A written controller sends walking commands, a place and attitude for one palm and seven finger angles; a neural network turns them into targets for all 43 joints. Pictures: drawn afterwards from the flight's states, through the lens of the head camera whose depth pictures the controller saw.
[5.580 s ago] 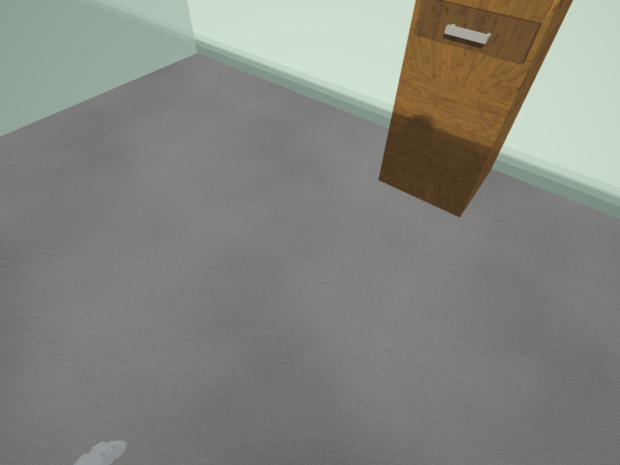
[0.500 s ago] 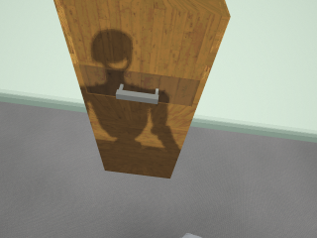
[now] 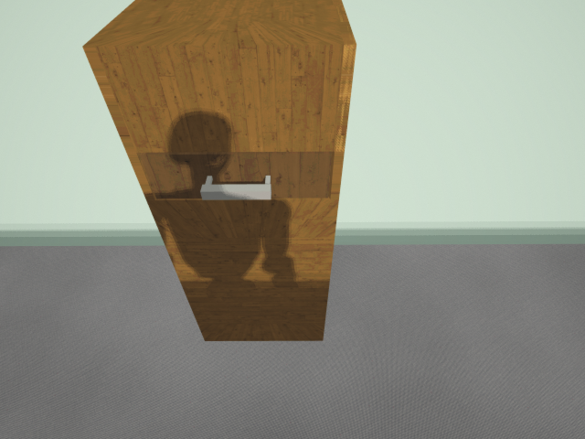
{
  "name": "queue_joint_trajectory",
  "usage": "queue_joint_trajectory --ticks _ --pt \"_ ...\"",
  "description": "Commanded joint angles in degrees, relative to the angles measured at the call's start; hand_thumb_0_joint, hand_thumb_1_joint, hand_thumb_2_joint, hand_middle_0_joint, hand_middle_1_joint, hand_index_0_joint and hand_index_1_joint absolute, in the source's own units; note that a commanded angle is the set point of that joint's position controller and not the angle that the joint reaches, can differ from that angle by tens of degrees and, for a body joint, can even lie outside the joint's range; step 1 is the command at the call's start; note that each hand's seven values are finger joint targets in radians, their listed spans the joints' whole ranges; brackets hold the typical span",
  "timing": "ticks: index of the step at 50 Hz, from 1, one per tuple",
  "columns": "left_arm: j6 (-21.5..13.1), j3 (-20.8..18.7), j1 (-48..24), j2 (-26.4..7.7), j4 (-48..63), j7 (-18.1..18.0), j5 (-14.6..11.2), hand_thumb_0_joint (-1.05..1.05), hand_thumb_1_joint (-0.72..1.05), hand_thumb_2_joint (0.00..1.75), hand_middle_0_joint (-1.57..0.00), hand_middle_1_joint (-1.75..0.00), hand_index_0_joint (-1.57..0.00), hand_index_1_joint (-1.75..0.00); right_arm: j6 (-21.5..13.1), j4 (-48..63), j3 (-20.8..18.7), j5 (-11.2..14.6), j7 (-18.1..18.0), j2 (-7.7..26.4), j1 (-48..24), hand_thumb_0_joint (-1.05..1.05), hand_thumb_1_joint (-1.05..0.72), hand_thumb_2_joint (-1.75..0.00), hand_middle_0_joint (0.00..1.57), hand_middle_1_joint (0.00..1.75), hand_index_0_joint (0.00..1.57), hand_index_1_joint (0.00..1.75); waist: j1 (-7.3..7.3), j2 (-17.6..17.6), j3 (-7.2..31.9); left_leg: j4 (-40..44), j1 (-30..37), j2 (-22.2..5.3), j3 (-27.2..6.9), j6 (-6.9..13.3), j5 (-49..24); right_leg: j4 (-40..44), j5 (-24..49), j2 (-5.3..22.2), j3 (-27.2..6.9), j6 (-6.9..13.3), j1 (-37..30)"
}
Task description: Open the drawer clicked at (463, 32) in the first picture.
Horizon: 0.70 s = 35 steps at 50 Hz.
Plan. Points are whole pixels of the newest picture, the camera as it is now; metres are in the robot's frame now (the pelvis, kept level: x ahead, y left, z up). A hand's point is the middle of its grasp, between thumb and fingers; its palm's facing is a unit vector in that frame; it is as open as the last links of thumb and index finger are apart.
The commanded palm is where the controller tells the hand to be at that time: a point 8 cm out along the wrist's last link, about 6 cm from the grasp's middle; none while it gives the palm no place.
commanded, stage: come to a stop and stand still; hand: left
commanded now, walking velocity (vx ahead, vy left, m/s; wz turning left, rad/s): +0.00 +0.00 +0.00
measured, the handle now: (237, 185) +0.60 +0.14 +0.00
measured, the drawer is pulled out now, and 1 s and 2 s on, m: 0.00 0.00 0.00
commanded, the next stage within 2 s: look again from close up in 0.36 s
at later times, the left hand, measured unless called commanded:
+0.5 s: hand out of the picture -0.06 +0.12 -0.18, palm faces +0.05 -0.99 -0.14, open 7.3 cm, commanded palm none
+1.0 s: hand out of the picture +0.04 +0.18 -0.19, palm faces +0.02 -0.98 -0.19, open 7.3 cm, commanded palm none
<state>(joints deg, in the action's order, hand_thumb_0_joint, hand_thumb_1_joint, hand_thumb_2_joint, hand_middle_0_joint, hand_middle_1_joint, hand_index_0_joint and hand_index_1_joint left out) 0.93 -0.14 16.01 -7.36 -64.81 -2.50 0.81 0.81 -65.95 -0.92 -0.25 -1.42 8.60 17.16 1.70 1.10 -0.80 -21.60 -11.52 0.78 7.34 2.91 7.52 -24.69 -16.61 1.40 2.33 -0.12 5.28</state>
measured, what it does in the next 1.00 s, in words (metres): stands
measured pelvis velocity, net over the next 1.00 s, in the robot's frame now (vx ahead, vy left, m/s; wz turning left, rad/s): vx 0.03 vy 0.01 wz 0.00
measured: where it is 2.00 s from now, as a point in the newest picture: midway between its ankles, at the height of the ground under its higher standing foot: outside the picture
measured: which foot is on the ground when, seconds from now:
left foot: down 0.00-1.00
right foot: down 0.00-1.00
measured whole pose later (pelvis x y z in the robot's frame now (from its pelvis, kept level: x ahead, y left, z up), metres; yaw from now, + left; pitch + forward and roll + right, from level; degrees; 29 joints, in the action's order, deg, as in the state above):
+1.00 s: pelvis +0.03 +0.01 -0.01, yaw +0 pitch -1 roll +0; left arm -0.7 0.1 17.1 -9.6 -60.3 -2.8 1.1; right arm -1.4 -62.2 0.8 -0.7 -1.8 9.0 15.8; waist 0.4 -1.5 -0.5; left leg -30.1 -15.4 1.0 5.6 3.5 14.3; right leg -28.3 -21.0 1.2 2.6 -0.4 6.6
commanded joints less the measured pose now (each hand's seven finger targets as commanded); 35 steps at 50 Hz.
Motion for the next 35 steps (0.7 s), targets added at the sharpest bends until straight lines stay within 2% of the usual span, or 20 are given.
queue_joint_trajectory --ticks 1,4,11,15,22,23,24,25,26,27,28,30,31,32,34,35 --pt "-0.63 -0.84 3.64 -5.62 1.05 -0.27 -0.2 0.0 0.9 0.9 -0.2 -0.3 -0.2 -0.3 -0.28 0.44 -0.59 -0.36 0.02 4.29 3.33 0.0 -0.9 -0.9 0.2 0.3 0.2 0.3 -0.78 -3.05 -8.82 5.85 0.52 -6.76 -9.69 -1.73 11.56 9.12 -8.67 4.9 -6.03 1.54 13.73" --pt "-0.65 -0.98 5.04 -5.2 1.07 -0.23 -0.31 0.0 0.9 0.9 -0.2 -0.3 -0.2 -0.3 -0.22 0.06 -0.54 -0.53 -0.11 3.38 4.29 0.0 -0.9 -0.9 0.2 0.3 0.2 0.3 -1.04 -0.75 -8.24 6.33 -1.42 -6.67 -9.94 -1.77 13.25 8.73 -8.98 4.55 -6.1 1.8 12.75" --pt "-0.99 -0.94 6.56 -3.76 0.6 -0.27 -0.4 0.0 0.9 0.9 -0.2 -0.3 -0.2 -0.3 -0.19 -0.82 -0.49 -0.54 -0.39 1.65 6.87 0.0 -0.9 -0.9 0.2 0.3 0.2 0.3 -0.7 -1.61 -7.3 3.45 -0.2 -6.4 -9.19 -1.96 10.67 9.52 -10.55 4.68 -6.72 2.37 14.8" --pt "-1.13 -0.81 7.53 -2.83 0.18 -0.25 -0.46 0.0 0.9 0.9 -0.2 -0.3 -0.2 -0.3 -0.32 -0.95 -0.35 -0.56 -0.57 1.04 7.42 0.0 -0.9 -0.9 0.2 0.3 0.2 0.3 -0.7 -0.71 -7.37 2.93 -0.5 -6.4 -9.18 -2.0 9.96 9.28 -10.08 4.57 -6.82 2.55 15.24" --pt "-1.6 -0.48 8.96 -1.59 -0.62 -0.39 -0.43 0.0 0.9 0.9 -0.2 -0.3 -0.2 -0.3 -0.84 -0.78 -0.24 -0.33 -0.86 0.55 7.22 0.0 -0.9 -0.9 0.2 0.3 0.2 0.3 -0.75 -0.52 -6.45 2.31 0.64 -7.03 -8.91 -1.82 5.81 8.65 -4.07 4.44 -6.61 2.43 13.66" --pt "-3.62 0.3 11.92 -4.12 -0.42 -1.71 1.14 0.0 0.9 0.9 -0.2 -0.3 -0.2 -0.3 -1.95 4.07 0.35 -0.51 0.33 3.18 -0.83 0.0 -0.9 -0.9 0.2 0.3 0.2 0.3 -4.02 -3.34 -10.03 -10.59 -7.67 -5.83 -7.88 -3.47 5.0 9.96 10.43 6.4 -9.86 1.58 13.11" --pt "-4.02 -0.02 8.46 -6.44 2.73 -1.24 0.7 0.0 0.9 0.9 -0.2 -0.3 -0.2 -0.3 -1.2 5.77 -0.02 -0.56 1.01 0.9 3.2 0.0 -0.9 -0.9 0.2 0.3 0.2 0.3 0.58 -5.53 -6.71 -13.76 -6.16 -4.44 -6.93 -3.12 10.63 13.55 -7.57 10.21 -11.83 4.0 16.53" --pt "-3.94 -0.34 5.76 -5.81 4.32 -0.98 0.69 0.0 0.9 0.9 -0.2 -0.3 -0.2 -0.3 -0.8 4.65 -0.29 -1.05 1.18 0.72 4.87 0.0 -0.9 -0.9 0.2 0.3 0.2 0.3 1.57 -2.49 -6.48 -15.91 -5.23 -3.79 -6.04 -2.82 10.17 13.3 -12.82 9.79 -11.93 5.69 18.32" --pt "-4.39 -0.75 4.52 -6.19 4.98 -1.08 0.47 0.0 0.9 0.9 -0.2 -0.3 -0.2 -0.3 -0.92 4.97 -0.12 -1.15 1.24 0.51 6.21 0.0 -0.9 -0.9 0.2 0.3 0.2 0.3 2.35 0.21 -3.35 -14.57 -4.55 -3.94 -6.54 -2.41 7.05 10.5 -6.36 9.41 -9.64 6.53 15.25" --pt "-4.69 -0.68 5.45 -5.72 4.94 -0.91 0.2 0.0 0.9 0.9 -0.2 -0.3 -0.2 -0.3 -1.4 5.25 0.23 -1.07 1.18 0.02 7.11 0.0 -0.9 -0.9 0.2 0.3 0.2 0.3 2.01 1.0 -0.85 -12.12 -2.79 -3.96 -6.63 -1.99 4.86 7.82 -3.35 7.97 -8.18 6.61 13.45" --pt "-4.75 -0.63 6.09 -5.02 4.68 -0.83 0.04 0.0 0.9 0.9 -0.2 -0.3 -0.2 -0.3 -1.94 5.6 0.47 -0.97 1.05 0.34 7.32 0.0 -0.9 -0.9 0.2 0.3 0.2 0.3 1.62 0.0 0.32 -9.99 -1.92 -4.22 -7.47 -1.57 2.71 5.13 -0.87 6.35 -7.02 6.12 12.27" --pt "-4.14 -0.42 6.66 -3.19 4.72 -0.82 0.0 0.0 0.9 0.9 -0.2 -0.3 -0.2 -0.3 -2.39 6.25 0.35 -0.96 0.57 1.91 6.54 0.0 -0.9 -0.9 0.2 0.3 0.2 0.3 0.41 -0.66 -1.61 -6.99 -3.29 -5.76 -9.08 -0.76 2.67 2.84 -2.1 4.09 -5.69 5.18 12.23" --pt "-3.69 -0.46 7.1 -2.97 4.74 -0.85 0.27 0.0 0.9 0.9 -0.2 -0.3 -0.2 -0.3 -2.63 6.38 0.37 -1.04 0.49 2.31 6.33 0.0 -0.9 -0.9 0.2 0.3 0.2 0.3 -0.06 2.86 -2.79 -5.28 -4.82 -6.32 -10.5 -0.04 2.03 0.59 -1.45 3.09 -4.27 4.78 11.36" --pt "-3.43 -0.34 8.13 -3.11 4.45 -0.69 0.16 0.0 0.9 0.9 -0.2 -0.3 -0.2 -0.3 -2.71 6.25 0.62 -0.89 0.28 2.71 5.3 0.0 -0.9 -0.9 0.2 0.3 0.2 0.3 -1.06 3.05 -3.44 -4.25 -5.98 -6.92 -11.88 0.67 1.56 -0.21 -0.2 2.39 -3.95 4.23 10.13" --pt "-3.25 -0.17 8.96 -3.08 4.18 -0.58 0.12 0.0 0.9 0.9 -0.2 -0.3 -0.2 -0.3 -2.63 6.65 0.59 -0.71 0.09 3.19 4.01 0.0 -0.9 -0.9 0.2 0.3 0.2 0.3 -1.77 -1.49 -5.11 -3.02 -7.4 -6.97 -12.07 1.01 2.32 0.39 0.86 2.44 -3.91 3.72 9.39" --pt "-3.16 -0.13 8.76 -3.21 4.31 -0.58 0.14 0.0 0.9 0.9 -0.2 -0.3 -0.2 -0.3 -2.66 6.77 0.57 -0.68 0.07 3.64 3.96 0.0 -0.9 -0.9 0.2 0.3 0.2 0.3 -1.63 -2.66 -4.97 -2.94 -6.81 -6.83 -11.74 0.87 1.74 0.38 1.51 2.64 -3.97 3.58 9.29"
